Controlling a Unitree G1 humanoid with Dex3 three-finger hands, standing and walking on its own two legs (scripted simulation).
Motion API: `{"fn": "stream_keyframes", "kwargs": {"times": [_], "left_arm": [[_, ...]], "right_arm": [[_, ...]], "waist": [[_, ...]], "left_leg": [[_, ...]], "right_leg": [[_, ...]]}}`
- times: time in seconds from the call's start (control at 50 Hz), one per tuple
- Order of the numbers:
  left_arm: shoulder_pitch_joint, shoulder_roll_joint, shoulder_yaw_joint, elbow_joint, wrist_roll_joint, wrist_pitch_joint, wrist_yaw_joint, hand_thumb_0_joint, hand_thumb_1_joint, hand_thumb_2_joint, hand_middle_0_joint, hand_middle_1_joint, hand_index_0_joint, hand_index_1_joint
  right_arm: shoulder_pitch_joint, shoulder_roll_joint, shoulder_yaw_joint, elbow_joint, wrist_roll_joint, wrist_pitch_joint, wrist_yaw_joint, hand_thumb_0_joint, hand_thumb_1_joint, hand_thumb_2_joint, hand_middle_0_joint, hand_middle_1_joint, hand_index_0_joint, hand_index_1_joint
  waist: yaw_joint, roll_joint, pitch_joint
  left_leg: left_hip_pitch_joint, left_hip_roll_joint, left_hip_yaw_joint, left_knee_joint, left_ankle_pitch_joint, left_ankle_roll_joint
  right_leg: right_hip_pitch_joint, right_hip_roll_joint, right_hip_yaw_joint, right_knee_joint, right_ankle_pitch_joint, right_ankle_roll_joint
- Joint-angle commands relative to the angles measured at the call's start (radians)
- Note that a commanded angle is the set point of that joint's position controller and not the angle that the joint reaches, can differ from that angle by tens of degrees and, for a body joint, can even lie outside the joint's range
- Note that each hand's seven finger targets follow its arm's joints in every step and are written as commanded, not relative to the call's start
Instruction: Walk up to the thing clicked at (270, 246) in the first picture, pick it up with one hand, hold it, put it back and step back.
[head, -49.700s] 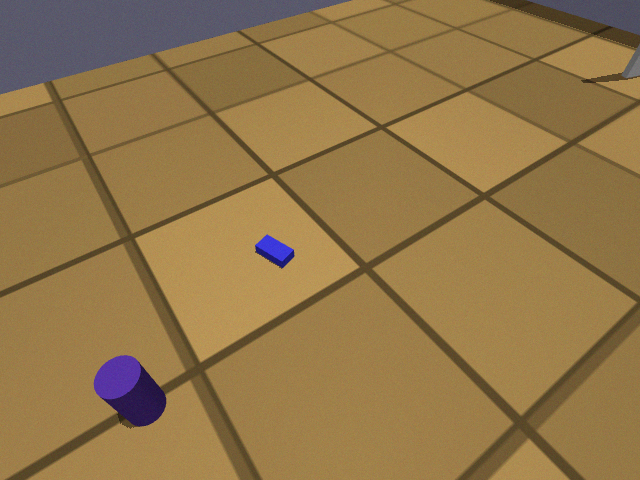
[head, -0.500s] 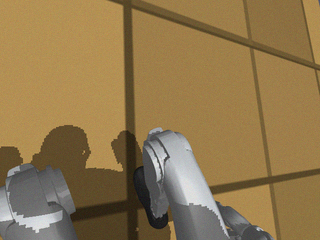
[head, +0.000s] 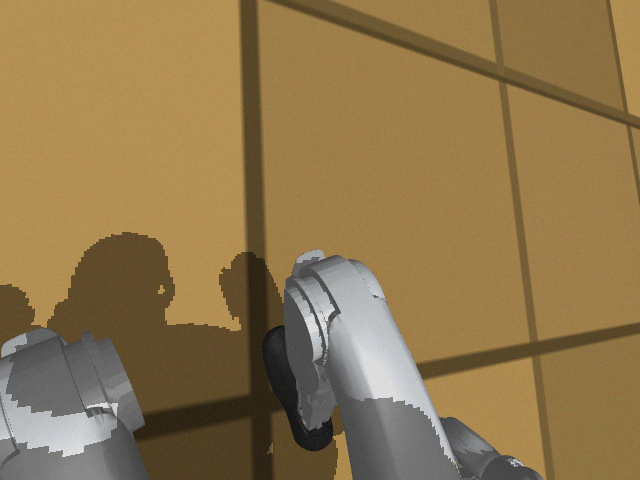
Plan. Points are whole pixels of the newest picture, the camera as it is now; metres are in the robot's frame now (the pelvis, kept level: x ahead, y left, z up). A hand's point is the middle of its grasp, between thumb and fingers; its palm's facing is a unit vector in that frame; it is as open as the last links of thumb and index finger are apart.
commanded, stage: close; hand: left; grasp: from above
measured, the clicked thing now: out of the picture +0.43 +0.36 -0.27
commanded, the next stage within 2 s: settle in 1.54 s
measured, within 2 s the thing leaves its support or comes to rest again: leaves its support in 1.92 s
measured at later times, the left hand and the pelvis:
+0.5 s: hand out of the picture +0.41 +0.35 -0.26, palm faces -0.47 -0.17 -0.87, open 12.7 cm; pelvis -0.01 +0.00 +0.00, yaw +0 degrees
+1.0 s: hand out of the picture +0.41 +0.35 -0.25, palm faces -0.44 -0.14 -0.89, open 10.6 cm; pelvis -0.01 +0.00 +0.00, yaw +0 degrees
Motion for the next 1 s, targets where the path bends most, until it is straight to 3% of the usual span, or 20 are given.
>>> {"fn": "stream_keyframes", "kwargs": {"times": [0.0,0.06,0.08,0.14,0.28,0.34,0.36,0.44,0.46,0.56,0.62,0.76,0.8,0.86,0.88,0.9,0.94,0.98], "left_arm": [[-0.241,0.243,0.026,-0.141,0.009,-0.035,0.061,0.0,-0.421,0.911,-0.115,-1.0,-0.13,-0.983],[-0.215,0.238,0.027,-0.096,0.037,-0.031,0.087,0.0,-0.398,0.897,-0.124,-0.995,-0.141,-0.976],[-0.21,0.209,0.004,-0.077,0.041,-0.027,0.092,0.0,-0.387,0.892,-0.129,-0.988,-0.147,-0.969],[-0.243,0.223,-0.001,-0.086,0.05,-0.012,0.114,0.0,-0.375,0.882,-0.139,-0.977,-0.156,-0.957],[-0.237,0.212,-0.017,-0.012,0.008,0.044,0.103,0.0,-0.285,0.797,-0.198,-0.952,-0.227,-0.921],[-0.236,0.228,-0.008,-0.006,-0.003,0.052,0.078,0.0,-0.257,0.772,-0.212,-0.945,-0.246,-0.91],[-0.249,0.254,0.016,-0.031,-0.014,0.048,0.073,0.0,-0.253,0.776,-0.226,-0.929,-0.256,-0.898],[-0.243,0.241,0.005,-0.075,-0.022,0.035,0.043,0.0,-0.211,0.734,-0.259,-0.902,-0.291,-0.868],[-0.256,0.27,0.024,-0.111,-0.024,0.024,0.044,0.0,-0.205,0.732,-0.263,-0.897,-0.295,-0.863],[-0.217,0.233,0.003,-0.074,-0.014,0.001,0.035,0.0,-0.167,0.712,-0.282,-0.877,-0.317,-0.84],[-0.207,0.208,-0.01,-0.069,-0.008,-0.01,0.038,0.0,-0.123,0.713,-0.321,-0.86,-0.353,-0.826],[-0.234,0.24,0.006,-0.098,0.009,-0.035,0.064,0.0,-0.003,0.664,-0.404,-0.824,-0.441,-0.785],[-0.203,0.211,-0.01,-0.049,0.019,-0.03,0.071,0.0,0.025,0.636,-0.414,-0.831,-0.458,-0.784],[-0.221,0.248,0.001,-0.057,0.039,-0.02,0.088,0.0,0.071,0.603,-0.459,-0.773,-0.5,-0.73],[-0.25,0.248,-0.002,-0.107,0.026,-0.02,0.091,0.0,0.085,0.595,-0.476,-0.757,-0.514,-0.716],[-0.21,0.238,0.002,-0.034,0.035,-0.006,0.092,0.0,0.079,0.603,-0.474,-0.758,-0.511,-0.72],[-0.274,0.235,-0.01,-0.129,0.019,-0.005,0.097,0.0,0.09,0.574,-0.481,-0.739,-0.52,-0.698],[-0.232,0.239,0.001,-0.047,0.025,0.015,0.1,0.0,0.134,0.541,-0.506,-0.73,-0.551,-0.683]], "right_arm": [[0.173,-0.339,-0.112,0.011,0.003,0.008,-0.011,0.0,-0.893,-0.9,0.2,0.3,0.2,0.3],[0.156,-0.338,-0.111,0.01,-0.002,0.014,-0.01,0.0,-0.891,-0.899,0.2,0.3,0.2,0.3],[0.15,-0.335,-0.109,0.009,-0.005,0.012,-0.009,0.0,-0.89,-0.899,0.2,0.3,0.2,0.3],[0.156,-0.339,-0.111,0.014,-0.007,0.005,-0.008,0.0,-0.89,-0.898,0.2,0.3,0.2,0.3],[0.143,-0.35,-0.118,-0.002,0.006,-0.024,-0.015,0.0,-0.896,-0.9,0.199,0.3,0.199,0.3],[0.158,-0.354,-0.114,-0.007,0.013,-0.03,-0.015,0.0,-0.894,-0.9,0.199,0.3,0.199,0.3],[0.167,-0.348,-0.107,-0.006,0.013,-0.028,-0.016,0.0,-0.896,-0.9,0.199,0.3,0.199,0.3],[0.148,-0.34,-0.107,-0.01,0.017,-0.028,-0.018,0.0,-0.897,-0.901,0.199,0.3,0.199,0.3],[0.146,-0.339,-0.104,-0.012,0.017,-0.022,-0.022,0.0,-0.896,-0.9,0.199,0.3,0.199,0.3],[0.148,-0.329,-0.093,-0.001,0.013,-0.002,-0.022,0.0,-0.893,-0.899,0.199,0.3,0.199,0.3],[0.167,-0.325,-0.092,0.006,0.005,0.0,-0.017,0.0,-0.893,-0.899,0.199,0.3,0.199,0.3],[0.148,-0.338,-0.093,0.004,0.0,0.01,-0.019,0.0,-0.892,-0.899,0.199,0.3,0.199,0.3],[0.147,-0.332,-0.087,0.002,-0.005,0.006,-0.017,0.0,-0.894,-0.899,0.199,0.3,0.199,0.3],[0.153,-0.335,-0.087,0.0,-0.008,0.004,-0.017,0.0,-0.892,-0.898,0.199,0.3,0.199,0.3],[0.142,-0.346,-0.101,0.006,-0.006,-0.001,-0.019,0.0,-0.892,-0.899,0.199,0.3,0.199,0.3],[0.149,-0.344,-0.098,0.005,-0.005,-0.003,-0.019,0.0,-0.893,-0.899,0.199,0.3,0.199,0.3],[0.144,-0.35,-0.109,0.008,-0.005,-0.009,-0.023,0.0,-0.892,-0.899,0.199,0.3,0.199,0.3],[0.152,-0.347,-0.106,0.006,-0.004,-0.011,-0.023,0.0,-0.892,-0.899,0.199,0.3,0.199,0.3]], "waist": [[-0.037,0.613,-0.676],[-0.036,0.595,-0.666],[-0.048,0.569,-0.63],[-0.048,0.565,-0.631],[-0.056,0.496,-0.585],[-0.051,0.497,-0.595],[-0.045,0.505,-0.623],[-0.039,0.557,-0.645],[-0.029,0.575,-0.677],[-0.041,0.548,-0.648],[-0.047,0.537,-0.614],[-0.038,0.568,-0.651],[-0.052,0.552,-0.611],[-0.045,0.548,-0.616],[-0.039,0.549,-0.628],[-0.047,0.533,-0.607],[-0.044,0.542,-0.639],[-0.044,0.547,-0.63]], "left_leg": [[0.575,0.04,0.137,-0.271,0.334,0.021],[0.555,0.042,0.136,-0.274,0.313,0.023],[0.528,0.04,0.14,-0.261,0.292,0.026],[0.511,0.037,0.145,-0.264,0.275,0.03],[0.451,0.036,0.149,-0.275,0.17,0.04],[0.456,0.035,0.145,-0.271,0.185,0.041],[0.47,0.037,0.137,-0.277,0.206,0.04],[0.513,0.039,0.138,-0.272,0.229,0.029],[0.526,0.04,0.137,-0.283,0.24,0.027],[0.498,0.04,0.141,-0.262,0.28,0.028],[0.5,0.039,0.141,-0.265,0.275,0.03],[0.538,0.041,0.127,-0.273,0.288,0.023],[0.507,0.04,0.135,-0.267,0.257,0.028],[0.5,0.038,0.139,-0.268,0.242,0.031],[0.495,0.036,0.14,-0.263,0.242,0.031],[0.497,0.038,0.142,-0.268,0.241,0.031],[0.495,0.037,0.144,-0.268,0.238,0.031],[0.493,0.038,0.144,-0.271,0.23,0.031]], "right_leg": [[0.323,0.024,-0.175,-0.163,0.355,-0.094],[0.313,0.03,-0.175,-0.171,0.343,-0.095],[0.293,0.026,-0.176,-0.165,0.333,-0.091],[0.297,0.027,-0.167,-0.181,0.327,-0.092],[0.271,0.027,-0.149,-0.214,0.234,-0.091],[0.271,0.023,-0.149,-0.198,0.244,-0.09],[0.284,0.024,-0.154,-0.198,0.256,-0.089],[0.296,0.022,-0.155,-0.176,0.275,-0.093],[0.312,0.025,-0.157,-0.182,0.281,-0.095],[0.321,0.024,-0.161,-0.18,0.322,-0.091],[0.311,0.026,-0.166,-0.184,0.322,-0.089],[0.297,0.023,-0.178,-0.17,0.32,-0.092],[0.296,0.026,-0.173,-0.177,0.305,-0.088],[0.292,0.025,-0.167,-0.178,0.293,-0.089],[0.284,0.023,-0.165,-0.181,0.292,-0.089],[0.286,0.028,-0.164,-0.185,0.292,-0.09],[0.296,0.028,-0.159,-0.197,0.29,-0.089],[0.29,0.026,-0.16,-0.19,0.282,-0.093]]}}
